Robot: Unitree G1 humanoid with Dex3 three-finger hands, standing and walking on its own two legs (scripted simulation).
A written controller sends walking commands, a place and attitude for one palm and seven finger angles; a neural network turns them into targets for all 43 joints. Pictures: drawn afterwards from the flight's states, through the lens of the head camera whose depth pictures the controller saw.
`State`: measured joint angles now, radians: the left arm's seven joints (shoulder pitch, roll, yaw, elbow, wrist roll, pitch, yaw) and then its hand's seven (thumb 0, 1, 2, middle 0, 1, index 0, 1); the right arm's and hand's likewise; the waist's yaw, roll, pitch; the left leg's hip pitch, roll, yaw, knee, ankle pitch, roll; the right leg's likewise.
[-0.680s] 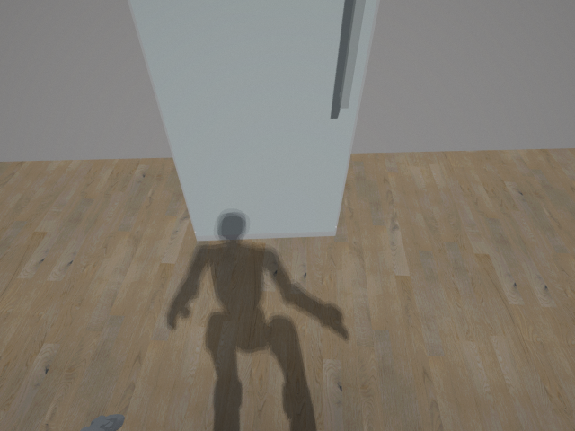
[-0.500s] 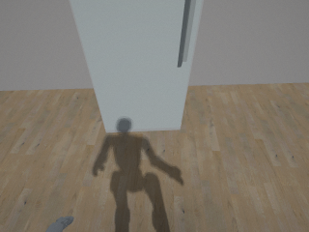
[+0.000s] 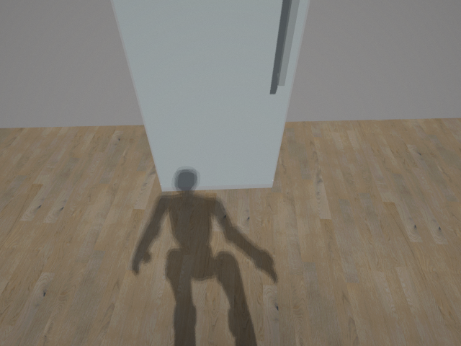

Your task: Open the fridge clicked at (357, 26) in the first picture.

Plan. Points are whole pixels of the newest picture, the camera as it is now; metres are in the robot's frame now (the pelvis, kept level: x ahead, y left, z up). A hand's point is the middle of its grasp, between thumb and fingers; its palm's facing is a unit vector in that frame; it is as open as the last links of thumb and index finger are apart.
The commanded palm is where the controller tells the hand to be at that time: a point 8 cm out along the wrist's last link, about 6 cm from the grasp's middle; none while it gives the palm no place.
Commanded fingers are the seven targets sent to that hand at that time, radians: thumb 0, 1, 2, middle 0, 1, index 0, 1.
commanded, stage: stand and wait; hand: right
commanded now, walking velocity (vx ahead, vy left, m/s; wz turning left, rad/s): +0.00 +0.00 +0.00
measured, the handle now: (287, 30) +0.99 -0.12 +0.12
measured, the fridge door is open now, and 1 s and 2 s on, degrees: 0 0 0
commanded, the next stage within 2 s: look at it before walking up in 0.14 s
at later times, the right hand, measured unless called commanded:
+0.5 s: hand out of the picture +0.08 -0.24 -0.15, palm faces -0.03 +0.94 -0.34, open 7.3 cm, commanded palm none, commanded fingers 0.00 -0.90 -0.90 0.20 0.30 0.20 0.30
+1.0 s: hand out of the picture +0.07 -0.23 -0.16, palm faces +0.01 +0.95 -0.32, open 7.3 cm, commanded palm none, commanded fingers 0.00 -0.90 -0.90 0.20 0.30 0.20 0.30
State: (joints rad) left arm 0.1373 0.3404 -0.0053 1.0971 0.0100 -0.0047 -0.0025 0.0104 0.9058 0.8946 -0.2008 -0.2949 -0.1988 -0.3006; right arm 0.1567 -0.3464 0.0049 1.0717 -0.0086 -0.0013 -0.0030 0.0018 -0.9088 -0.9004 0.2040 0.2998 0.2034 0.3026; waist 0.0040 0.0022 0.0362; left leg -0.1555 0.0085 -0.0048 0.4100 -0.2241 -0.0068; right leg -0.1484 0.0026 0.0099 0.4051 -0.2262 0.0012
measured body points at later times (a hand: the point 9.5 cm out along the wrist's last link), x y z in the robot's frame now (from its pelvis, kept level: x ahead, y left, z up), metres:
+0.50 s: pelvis +0.00 +0.00 +0.00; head +0.00 +0.01 +0.45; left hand +0.08 +0.30 -0.13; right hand +0.08 -0.29 -0.13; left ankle +0.00 +0.12 -0.74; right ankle +0.00 -0.12 -0.74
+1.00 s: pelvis +0.01 +0.00 +0.00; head +0.00 +0.01 +0.45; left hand +0.07 +0.29 -0.14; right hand +0.07 -0.28 -0.14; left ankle +0.00 +0.12 -0.74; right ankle +0.00 -0.12 -0.74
